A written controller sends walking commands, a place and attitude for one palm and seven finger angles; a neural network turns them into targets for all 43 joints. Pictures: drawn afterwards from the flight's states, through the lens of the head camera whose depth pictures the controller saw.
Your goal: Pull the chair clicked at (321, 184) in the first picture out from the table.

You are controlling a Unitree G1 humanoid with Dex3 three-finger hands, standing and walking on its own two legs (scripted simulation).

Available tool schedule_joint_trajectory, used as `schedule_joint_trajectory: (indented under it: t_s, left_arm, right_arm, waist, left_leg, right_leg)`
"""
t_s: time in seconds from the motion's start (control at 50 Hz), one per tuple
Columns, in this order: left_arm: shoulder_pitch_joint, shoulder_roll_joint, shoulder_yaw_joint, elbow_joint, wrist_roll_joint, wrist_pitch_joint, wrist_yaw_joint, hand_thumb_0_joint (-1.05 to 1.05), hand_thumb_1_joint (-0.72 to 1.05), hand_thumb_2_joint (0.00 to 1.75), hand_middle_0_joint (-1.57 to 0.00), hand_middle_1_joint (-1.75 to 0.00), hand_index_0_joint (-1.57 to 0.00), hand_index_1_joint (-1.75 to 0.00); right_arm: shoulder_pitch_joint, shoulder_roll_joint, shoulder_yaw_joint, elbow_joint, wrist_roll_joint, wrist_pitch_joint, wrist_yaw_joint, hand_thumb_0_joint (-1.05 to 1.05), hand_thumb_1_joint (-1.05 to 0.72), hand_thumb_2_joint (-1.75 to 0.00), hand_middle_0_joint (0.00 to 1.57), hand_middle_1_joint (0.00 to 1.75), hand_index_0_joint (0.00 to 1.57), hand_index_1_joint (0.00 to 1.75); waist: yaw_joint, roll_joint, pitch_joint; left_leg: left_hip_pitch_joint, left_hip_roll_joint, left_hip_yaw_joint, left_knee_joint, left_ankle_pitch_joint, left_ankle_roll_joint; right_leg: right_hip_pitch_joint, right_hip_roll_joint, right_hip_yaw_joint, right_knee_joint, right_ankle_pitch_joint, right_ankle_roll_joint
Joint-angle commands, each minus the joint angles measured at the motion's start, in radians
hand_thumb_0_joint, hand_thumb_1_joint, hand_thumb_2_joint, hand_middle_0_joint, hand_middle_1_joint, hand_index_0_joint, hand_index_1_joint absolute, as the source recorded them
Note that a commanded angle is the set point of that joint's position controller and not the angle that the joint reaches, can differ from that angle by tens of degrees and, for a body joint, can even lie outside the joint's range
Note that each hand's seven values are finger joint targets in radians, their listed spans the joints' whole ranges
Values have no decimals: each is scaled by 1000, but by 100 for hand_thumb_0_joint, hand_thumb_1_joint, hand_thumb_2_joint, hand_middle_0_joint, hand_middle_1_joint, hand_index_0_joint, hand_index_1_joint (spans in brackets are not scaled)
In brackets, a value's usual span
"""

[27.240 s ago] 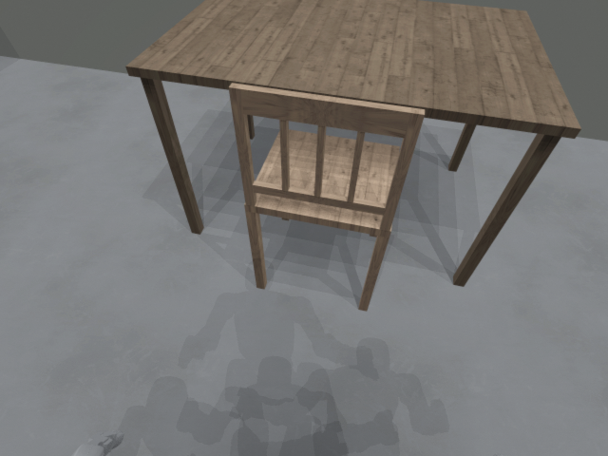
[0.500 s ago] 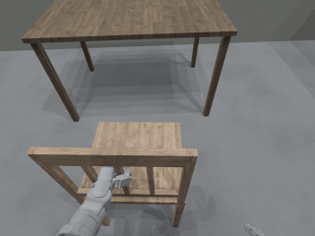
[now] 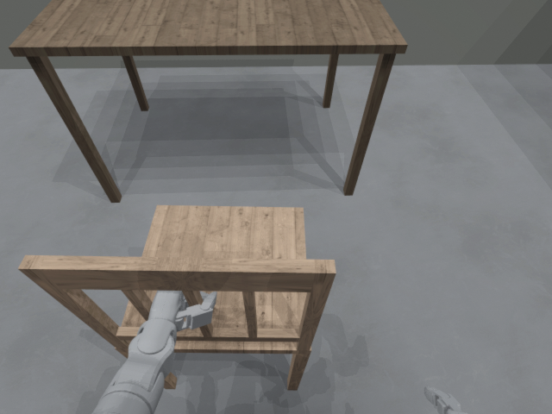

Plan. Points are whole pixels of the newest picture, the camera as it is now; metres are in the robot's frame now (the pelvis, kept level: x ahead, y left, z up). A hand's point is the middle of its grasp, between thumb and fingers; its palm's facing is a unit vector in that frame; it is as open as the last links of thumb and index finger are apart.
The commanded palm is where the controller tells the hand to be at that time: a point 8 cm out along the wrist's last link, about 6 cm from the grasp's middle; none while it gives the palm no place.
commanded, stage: open the thumb and straighten the fingers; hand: left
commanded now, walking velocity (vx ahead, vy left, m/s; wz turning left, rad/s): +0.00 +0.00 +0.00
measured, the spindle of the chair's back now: (199, 311) +0.30 +0.13 -0.11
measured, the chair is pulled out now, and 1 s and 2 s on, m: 0.62 0.62 0.62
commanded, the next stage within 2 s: draw the fingers out of the gap in 0.60 s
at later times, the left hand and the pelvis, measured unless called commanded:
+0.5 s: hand (195, 305) +0.30 +0.13 -0.07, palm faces -0.09 -0.98 -0.16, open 16.2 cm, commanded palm +0.28 +0.19 -0.04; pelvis +0.02 +0.00 -0.02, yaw +1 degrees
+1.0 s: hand (188, 341) +0.24 +0.14 -0.07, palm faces -0.09 -0.98 -0.16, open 17.5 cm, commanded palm +0.23 +0.19 -0.05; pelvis +0.03 +0.00 -0.04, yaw +2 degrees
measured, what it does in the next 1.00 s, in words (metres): stands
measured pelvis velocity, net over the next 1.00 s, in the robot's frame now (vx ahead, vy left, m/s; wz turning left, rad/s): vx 0.03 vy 0.00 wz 0.04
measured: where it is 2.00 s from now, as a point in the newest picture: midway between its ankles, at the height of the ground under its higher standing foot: outside the picture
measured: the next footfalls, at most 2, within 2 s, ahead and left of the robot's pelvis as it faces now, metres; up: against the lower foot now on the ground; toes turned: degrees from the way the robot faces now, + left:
none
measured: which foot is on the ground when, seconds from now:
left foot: down 0.00-1.00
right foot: down 0.00-1.00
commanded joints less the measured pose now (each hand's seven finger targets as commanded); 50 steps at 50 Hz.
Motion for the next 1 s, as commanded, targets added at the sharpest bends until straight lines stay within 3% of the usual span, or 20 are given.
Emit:
schedule_joint_trajectory:
  t_s: [0.0, 0.04, 0.06, 0.08, 0.14, 0.22, 0.3, 0.32, 0.36, 0.42, 0.44, 0.46, 0.5, 0.66, 0.68, 0.72, 0.74, 0.8, 0.88, 0.98]
  left_arm:
    - [-238, 134, 45, -289, 10, -41, -14, 0, -7, 43, -50, -145, -50, -145]
    - [-209, 137, 46, -269, 9, -2, -23, 0, -31, 32, -50, -145, -50, -145]
    - [-202, 105, 27, -274, 4, 16, -28, 0, -43, 26, -47, -138, -47, -138]
    - [-205, 170, 85, -281, 0, 28, -29, 0, -55, 20, -45, -130, -45, -130]
    - [-197, 112, 45, -354, -21, 57, -40, 0, -55, 20, -38, -109, -38, -109]
    - [-174, 83, 28, -403, -32, 76, -53, 0, -55, 20, -27, -80, -27, -80]
    - [-140, 139, 74, -401, -24, 102, -58, 0, -55, 20, -18, -51, -18, -51]
    - [-137, 131, 67, -408, -22, 109, -61, 0, -55, 20, -15, -43, -15, -43]
    - [-124, 219, 138, -416, -10, 120, -58, 0, -55, 20, -10, -29, -10, -29]
    - [-82, 159, 93, -473, -8, 134, -66, 0, -55, 20, -2, -7, -2, -7]
    - [-72, 146, 81, -483, -12, 142, -70, 0, -55, 20, 0, 0, 0, 0]
    - [-78, 151, 84, -501, -19, 147, -70, 0, -55, 20, 0, 0, 0, 0]
    - [-19, 154, 91, -520, -21, 159, -70, 0, -55, 20, 0, 0, 0, 0]
    - [52, 143, 61, -625, -6, 201, -59, 0, -55, 20, 0, 0, 0, 0]
    - [46, 194, 115, -576, -4, 208, -54, 0, -55, 20, 0, 0, 0, 0]
    - [137, 154, 85, -629, -4, 210, -59, 0, -55, 20, 0, 0, 0, 0]
    - [202, 162, 98, -627, -8, 218, -62, 0, -55, 20, 0, 0, 0, 0]
    - [280, 161, 86, -690, -7, 233, -64, 0, -55, 20, 0, 0, 0, 0]
    - [318, 143, 35, -827, 0, 232, -56, 0, -55, 20, 0, 0, 0, 0]
    - [395, 152, 40, -895, 0, 231, -31, 0, -55, 20, 0, 0, 0, 0]
  right_arm:
    - [-31, -132, -41, -137, -7, -67, 22, 0, -90, -90, 20, 30, 20, 30]
    - [-24, -140, -44, -145, -4, -64, 28, 0, -90, -90, 20, 30, 20, 30]
    - [-25, -138, -43, -154, -3, -65, 31, 0, -90, -90, 20, 30, 20, 30]
    - [-19, -151, -50, -157, -5, -64, 29, 0, -90, -90, 20, 30, 20, 30]
    - [-24, -146, -49, -186, -6, -71, 24, 0, -90, -90, 20, 30, 20, 30]
    - [-12, -152, -55, -196, -9, -86, 13, 0, -90, -90, 20, 30, 20, 30]
    - [-4, -159, -53, -198, -13, -91, 4, 0, -90, -90, 20, 30, 20, 30]
    - [-5, -157, -51, -201, -14, -92, 3, 0, -90, -90, 20, 30, 20, 30]
    - [2, -162, -50, -201, -17, -87, -1, 0, -90, -90, 20, 30, 20, 30]
    - [-4, -147, -45, -223, -18, -89, 0, 0, -90, -90, 20, 30, 20, 30]
    - [-8, -146, -45, -227, -17, -92, -1, 0, -90, -90, 20, 30, 20, 30]
    - [-1, -147, -44, -226, -18, -95, -1, 0, -90, -90, 20, 30, 20, 30]
    - [-4, -146, -43, -236, -19, -98, -2, 0, -90, -90, 20, 30, 20, 30]
    - [-6, -145, -43, -259, -20, -103, -6, 0, -90, -90, 20, 30, 20, 30]
    - [-2, -154, -44, -248, -22, -97, -8, 0, -90, -90, 20, 30, 20, 30]
    - [-9, -145, -45, -274, -22, -99, -6, 0, -90, -90, 20, 30, 20, 30]
    - [-16, -146, -46, -281, -21, -101, -5, 0, -90, -90, 20, 30, 20, 30]
    - [-31, -142, -44, -303, -16, -96, -3, 0, -90, -90, 20, 30, 20, 30]
    - [-40, -137, -41, -330, -17, -109, -8, 0, -90, -90, 20, 30, 20, 30]
    - [-32, -133, -41, -333, -21, -125, -22, 0, -90, -90, 20, 30, 20, 30]
  waist:
    - [8, 98, -252]
    - [3, 85, -236]
    - [4, 65, -243]
    - [12, 45, -269]
    - [8, 20, -319]
    - [-3, -37, -345]
    - [2, -65, -325]
    - [0, -59, -319]
    - [14, -35, -324]
    - [15, -20, -350]
    - [15, 11, -346]
    - [7, -18, -358]
    - [15, -25, -358]
    - [12, 3, -361]
    - [12, -5, -336]
    - [26, -10, -370]
    - [38, -4, -366]
    - [40, -8, -352]
    - [25, 33, -347]
    - [17, 3, -334]
  left_leg:
    - [-48, -25, 42, -11, 88, 49]
    - [-84, -26, 34, 5, 65, 48]
    - [-92, -28, 31, 13, 59, 47]
    - [-105, -28, 30, 26, 61, 48]
    - [-105, -30, 26, 45, 80, 48]
    - [-114, -27, 18, 85, 125, 48]
    - [-152, -29, 13, 112, 118, 51]
    - [-155, -29, 15, 118, 117, 51]
    - [-162, -31, 13, 129, 139, 51]
    - [-151, -29, 14, 146, 181, 48]
    - [-146, -29, 15, 150, 196, 49]
    - [-143, -27, 11, 157, 205, 49]
    - [-160, -29, 10, 166, 206, 48]
    - [-157, -26, 4, 193, 247, 45]
    - [-182, -28, 4, 203, 233, 44]
    - [-185, -30, 8, 208, 246, 44]
    - [-192, -30, 10, 210, 250, 43]
    - [-217, -30, 14, 217, 227, 42]
    - [-204, -29, 4, 234, 224, 45]
    - [-215, -32, -11, 259, 197, 47]
  right_leg:
    - [73, 1, -30, -28, 147, -46]
    - [47, 6, -37, -13, 122, -46]
    - [33, 7, -44, -2, 114, -43]
    - [37, 6, -40, 11, 117, -41]
    - [32, 10, -51, 38, 133, -39]
    - [7, 13, -61, 79, 175, -32]
    - [-16, 12, -60, 101, 167, -27]
    - [-26, 11, -59, 104, 166, -25]
    - [-19, 9, -56, 120, 188, -29]
    - [-20, 9, -63, 141, 224, -31]
    - [-23, 8, -63, 139, 239, -34]
    - [-19, 8, -66, 145, 254, -30]
    - [-13, 7, -67, 152, 263, -31]
    - [-36, 3, -77, 177, 290, -35]
    - [-54, 3, -74, 182, 287, -34]
    - [-32, 1, -76, 194, 305, -35]
    - [-20, -1, -75, 191, 314, -39]
    - [-29, -4, -74, 199, 298, -37]
    - [-70, -2, -78, 210, 259, -38]
    - [-107, 3, -85, 222, 221, -34]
